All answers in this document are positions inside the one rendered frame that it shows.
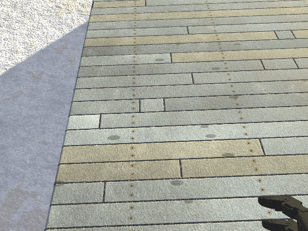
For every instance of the robot right hand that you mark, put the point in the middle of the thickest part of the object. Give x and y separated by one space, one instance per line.
290 207

